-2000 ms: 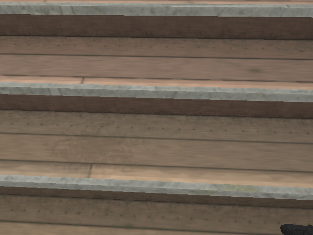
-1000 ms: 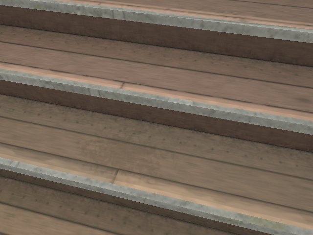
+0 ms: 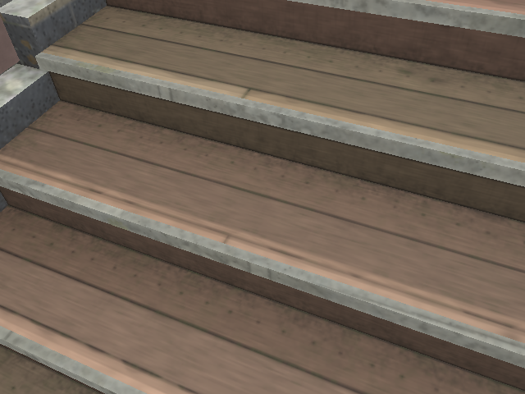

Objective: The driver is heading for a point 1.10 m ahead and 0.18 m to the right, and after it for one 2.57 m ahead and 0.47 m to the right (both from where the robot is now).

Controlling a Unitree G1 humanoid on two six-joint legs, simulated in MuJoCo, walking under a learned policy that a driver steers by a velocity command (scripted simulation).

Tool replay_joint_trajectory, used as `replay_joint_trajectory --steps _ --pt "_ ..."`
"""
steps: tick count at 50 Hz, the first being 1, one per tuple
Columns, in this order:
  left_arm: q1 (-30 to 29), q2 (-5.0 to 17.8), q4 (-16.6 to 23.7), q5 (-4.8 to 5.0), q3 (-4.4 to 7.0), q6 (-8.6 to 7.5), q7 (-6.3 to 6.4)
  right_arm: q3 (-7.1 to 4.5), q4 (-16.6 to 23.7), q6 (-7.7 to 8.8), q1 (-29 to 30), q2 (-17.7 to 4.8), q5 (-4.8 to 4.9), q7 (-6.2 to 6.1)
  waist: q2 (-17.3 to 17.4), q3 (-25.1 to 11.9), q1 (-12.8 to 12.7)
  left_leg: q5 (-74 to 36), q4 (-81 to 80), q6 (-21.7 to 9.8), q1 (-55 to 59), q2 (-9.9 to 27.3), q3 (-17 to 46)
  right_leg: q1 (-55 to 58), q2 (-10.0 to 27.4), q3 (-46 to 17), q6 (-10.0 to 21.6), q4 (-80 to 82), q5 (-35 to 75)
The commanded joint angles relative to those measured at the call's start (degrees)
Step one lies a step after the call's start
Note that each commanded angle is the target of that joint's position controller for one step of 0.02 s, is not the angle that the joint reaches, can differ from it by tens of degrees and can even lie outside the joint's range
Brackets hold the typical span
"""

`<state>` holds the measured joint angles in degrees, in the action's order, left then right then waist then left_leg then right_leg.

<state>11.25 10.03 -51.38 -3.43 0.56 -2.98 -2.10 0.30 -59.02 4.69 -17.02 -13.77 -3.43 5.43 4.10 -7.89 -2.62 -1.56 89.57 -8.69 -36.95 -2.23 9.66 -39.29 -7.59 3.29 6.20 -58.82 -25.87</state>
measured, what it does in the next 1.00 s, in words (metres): climbs, turning right: left foot 0.16 m higher, then right foot 0.16 m higher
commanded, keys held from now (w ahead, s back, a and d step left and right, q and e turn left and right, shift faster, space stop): w+e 0.80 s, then w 0.16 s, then w+q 0.04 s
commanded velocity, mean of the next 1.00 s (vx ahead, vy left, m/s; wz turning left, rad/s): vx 0.50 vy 0.00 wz -0.52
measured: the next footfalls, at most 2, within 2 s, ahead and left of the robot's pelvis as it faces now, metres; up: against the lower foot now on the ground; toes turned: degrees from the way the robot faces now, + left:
left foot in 0.38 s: +0.48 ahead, +0.10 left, +0.16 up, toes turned -8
right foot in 0.98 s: +0.66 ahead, -0.26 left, +0.32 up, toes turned -36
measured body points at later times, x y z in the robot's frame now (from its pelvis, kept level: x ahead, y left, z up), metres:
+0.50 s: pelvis +0.32 +0.03 +0.14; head +0.31 +0.02 +0.59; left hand +0.36 +0.26 -0.01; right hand +0.49 -0.20 +0.06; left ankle +0.44 +0.10 -0.50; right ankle +0.14 -0.06 -0.43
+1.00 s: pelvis +0.57 -0.08 +0.24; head +0.58 -0.08 +0.69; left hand +0.88 -0.11 +0.19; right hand +0.38 -0.12 +0.10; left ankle +0.45 +0.11 -0.49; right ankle +0.63 -0.23 -0.35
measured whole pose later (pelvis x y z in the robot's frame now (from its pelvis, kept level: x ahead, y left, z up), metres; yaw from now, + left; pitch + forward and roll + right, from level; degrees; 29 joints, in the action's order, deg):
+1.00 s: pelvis +0.57 -0.08 +0.24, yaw -31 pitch +7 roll -4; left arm -10.8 4.4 -46.0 -1.3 -2.9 2.1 -6.1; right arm 4.0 -69.2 7.0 -33.3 -2.5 -4.9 5.7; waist 4.2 -7.4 4.6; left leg 14.7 8.9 -0.9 6.3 8.2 -20.3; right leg -59.3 0.9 8.4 9.7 -77.0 -25.5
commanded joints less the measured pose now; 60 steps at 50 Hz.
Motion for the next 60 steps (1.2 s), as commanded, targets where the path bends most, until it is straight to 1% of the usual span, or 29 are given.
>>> replay_joint_trajectory --steps 1,3,5,8,12,15,16,18,19,20,21,22,23,25,27,30,34,41,42,44,46,49,50,52,53,54,56,58,60 --pt "3.24 -2.57 -6.22 1.09 -0.9 -0.94 -0.35 1.29 6.3 0.01 4.98 2.27 -1.01 -2.54 -1.32 1.53 5.58 3.07 16.14 -1.97 -31.06 1.95 2.89 18.13 11.8 -31.6 8.2 29.51 7.57" --pt "6.05 -3.92 -9.16 -0.03 -1.7 -0.97 -0.79 2.09 6.66 -1.08 5.25 2.37 -1.4 -2.22 -3.62 1.61 6.88 4.84 18.99 -2.67 -35.16 2.73 -1.3 16.52 9.33 -24.34 7.09 30.79 13.7" --pt "6.44 0.63 -8.17 -1.55 -0.73 -1.49 -1.52 2.18 7.76 -0.86 10.41 1.17 0.36 -1.77 -3.47 2.86 5.08 5.66 11.96 -1.35 -30.11 4.25 -7.55 8.83 7.38 -19.15 6.94 34.7 11.5" --pt "19.72 -0.14 -13.0 -2.61 -1.44 -1.94 -0.96 3.15 10.46 -0.65 16.72 3.61 0.21 -2.43 -10.64 5.03 0.69 12.34 29.09 -0.21 -42.03 3.79 -9.2 17.66 10.37 -26.28 10.15 35.52 14.41" --pt "29.22 -1.81 -17.99 -4.56 -2.68 -2.57 -0.69 4.62 18.82 -0.7 33.32 3.17 -0.24 -3.85 -4.61 8.27 -2.9 17.14 11.69 -0.35 -55.95 6.43 -8.59 34.08 13.94 -31.98 8.67 36.13 13.18" --pt "16.86 -0.01 -10.87 0.44 -2.34 -2.95 -3.61 5.72 25.06 -4.6 44.15 7.55 -1.02 -2.95 -9.29 11.31 -0.27 17.74 -9.6 3.51 -12.09 7.15 -19.6 -0.3 16.84 -27.38 11.46 56.67 22.2" --pt "18.17 2.47 -11.08 0.76 -2.12 -4.09 -4.16 5.42 25.28 -4.98 40.32 8.23 0.39 -2.07 -14.35 9.58 2.75 13.89 -6.0 4.87 0.54 3.88 -20.46 -3.69 18.77 -26.06 11.51 54.24 46.83" --pt "17.41 10.14 -9.45 3.32 0.83 -5.39 -4.14 1.89 21.91 -5.6 30.52 -1.19 1.63 -1.52 -12.55 3.35 7.66 18.7 -24.89 5.04 3.21 -2.9 -22.16 21.08 18.25 -20.73 7.67 42.42 92.61" --pt "17.78 11.98 -9.6 1.86 2.34 -5.59 -4.9 -0.01 19.23 -4.46 20.42 -4.66 1.64 -2.57 -13.8 -2.31 9.28 17.23 -31.0 2.78 13.05 -2.15 -15.98 25.83 16.36 -19.12 4.48 29.87 99.15" --pt "27.5 3.0 -11.64 -1.56 1.02 -5.69 -5.16 0.29 15.06 -3.43 6.12 -3.35 1.15 -2.44 0.15 -21.69 8.1 0.94 -36.43 -8.19 43.16 8.43 6.17 11.13 11.26 -20.9 2.62 10.98 77.58" --pt "27.6 -2.24 -11.8 -2.21 0.15 -4.47 -6.07 -0.06 11.12 -3.48 -5.82 -4.37 0.19 -2.96 11.74 -25.3 11.88 23.37 -57.13 -15.83 53.55 22.1 35.6 -5.5 1.13 -20.6 1.69 -6.22 20.64" --pt "17.16 1.9 -12.28 0.78 2.33 -2.92 -6.26 -0.99 8.17 -2.85 -10.62 -6.49 -0.79 -4.21 10.31 -10.09 16.48 53.42 -66.23 -11.3 36.14 22.76 45.43 -13.58 2.62 -23.13 1.24 -36.27 22.95" --pt "13.76 2.11 -11.68 1.91 3.12 -2.96 -5.61 -1.48 6.77 -1.28 -2.74 -8.27 0.44 -4.71 6.64 1.26 11.68 57.78 -66.29 -8.41 22.04 21.83 38.35 -17.45 5.18 -19.2 1.16 -43.88 26.57" --pt "9.33 -0.51 -10.72 0.4 2.94 -3.27 -2.89 0.57 4.13 -1.02 5.7 3.53 1.39 -4.46 -7.51 0.6 6.07 37.31 -64.63 -7.17 12.88 23.25 20.31 -13.21 7.89 -15.57 3.97 -49.93 27.35" --pt "5.01 -3.94 -8.04 0.9 1.77 -1.61 -3.22 2.79 2.67 -1.27 10.39 11.66 1.77 -4.6 -5.82 1.04 1.72 23.03 -68.14 -6.0 10.82 21.58 11.23 -16.81 9.08 -15.82 8.62 -57.46 26.63" --pt "2.4 -5.91 -5.63 2.12 -0.32 -0.17 -4.43 2.03 -0.44 0.05 8.41 11.18 -0.43 -4.49 -4.79 2.79 -1.27 12.97 -69.42 -2.32 12.46 16.6 -7.44 -26.0 9.6 -14.68 12.34 -58.32 25.26" --pt "-2.99 -0.79 -4.98 2.66 -0.15 -0.23 -6.12 1.85 -3.5 0.59 0.28 7.78 -3.11 -3.91 -1.05 4.69 1.4 15.25 -75.03 -3.53 17.49 15.92 -14.64 -35.97 8.95 -10.31 11.53 -69.95 22.99" --pt "-22.87 0.19 5.43 2.99 -3.14 1.09 -2.38 3.97 -10.35 0.44 -16.43 7.31 -6.94 -2.71 -4.97 5.22 5.93 6.36 -80.2 -2.86 38.9 18.73 -18.94 -51.28 13.26 -8.23 12.24 -48.36 24.98" --pt "-25.96 -0.06 6.55 2.69 -3.09 1.95 -2.13 4.07 -11.14 0.58 -20.47 7.53 -6.83 -2.53 -2.4 5.7 7.71 3.61 -81.46 -3.51 40.24 18.66 -19.04 -50.47 13.37 -5.92 10.98 -44.21 26.13" --pt "-35.38 -2.5 10.65 1.72 -3.81 5.4 -2.94 3.81 -10.07 0.37 -18.19 6.57 -3.58 -0.56 -0.61 8.9 7.1 -4.67 -88.99 -4.69 31.91 21.23 -21.28 -37.37 16.1 2.12 8.39 -30.54 11.0" --pt "-32.32 -4.17 10.55 1.58 -3.61 6.23 -4.31 3.23 -9.24 1.97 -18.05 2.75 -0.99 0.19 3.65 7.42 3.62 -33.71 -86.45 -5.92 26.45 21.38 -25.91 -18.64 11.25 7.63 6.27 -27.0 7.37" --pt "-19.95 -1.35 7.81 2.48 -1.81 4.54 -4.14 0.95 -8.28 3.55 -17.75 -4.47 -0.31 0.22 7.94 3.59 -1.49 -68.85 -74.08 -6.04 41.29 22.47 -26.29 -5.65 3.73 7.31 5.14 -7.75 2.01" --pt "-14.9 0.75 7.11 1.81 -1.13 3.8 -2.93 0.48 -7.99 3.82 -18.56 -4.92 -1.19 0.29 7.97 -1.36 -2.21 -74.75 -68.22 -3.86 35.81 20.77 -25.24 8.78 4.52 4.57 6.98 -9.09 17.03" --pt "2.64 5.15 1.78 2.74 0.56 4.23 -1.18 -0.14 -7.35 3.83 -16.62 -3.58 -1.51 1.85 1.9 -8.16 -8.07 -49.15 -48.53 0.21 10.01 13.04 -18.16 38.83 10.09 -12.18 9.26 4.7 12.85" --pt "12.91 9.31 -2.04 0.77 1.49 4.3 -0.6 0.16 -6.25 2.93 -12.44 2.43 -0.5 3.2 -7.72 -8.29 -9.93 -1.93 -30.84 2.88 -4.68 6.39 -12.39 45.29 19.17 -32.26 12.9 23.22 12.16" --pt "20.26 14.14 -4.23 -0.86 4.34 3.9 0.33 -0.97 -6.75 1.64 -11.89 2.83 1.85 3.76 -8.89 -9.59 -10.75 0.95 -1.39 3.11 -5.79 3.74 0.5 38.99 24.49 -48.75 13.13 33.71 11.74" --pt "15.57 8.26 -8.61 -0.16 3.26 1.18 0.2 -2.14 -5.33 3.31 -4.42 4.69 2.45 2.1 -12.3 0.44 -5.65 0.59 24.39 -0.48 -18.39 -0.35 7.88 26.26 23.54 -36.78 10.81 30.97 13.68" --pt "4.88 -1.53 -9.67 0.68 0.37 0.82 -1.46 -1.22 -2.02 2.65 0.47 6.2 2.97 0.53 -2.75 -1.21 1.25 0.94 29.69 -6.28 -24.56 0.79 7.8 23.35 24.26 -26.68 7.48 30.2 20.95" --pt "-1.13 -6.76 -9.74 -0.19 -1.56 0.07 -1.6 -0.36 -1.23 0.11 -0.22 8.13 1.81 0.47 -0.94 1.24 6.87 2.42 26.52 -8.02 -26.7 3.97 4.2 17.35 22.01 -15.02 5.75 33.5 21.67"
Velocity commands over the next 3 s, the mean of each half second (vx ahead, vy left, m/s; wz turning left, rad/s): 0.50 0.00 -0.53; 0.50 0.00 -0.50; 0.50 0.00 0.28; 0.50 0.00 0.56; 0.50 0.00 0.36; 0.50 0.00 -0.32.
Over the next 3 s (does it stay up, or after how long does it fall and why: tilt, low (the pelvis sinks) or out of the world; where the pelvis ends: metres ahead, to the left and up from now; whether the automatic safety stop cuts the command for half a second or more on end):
stays up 1.62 -0.16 0.84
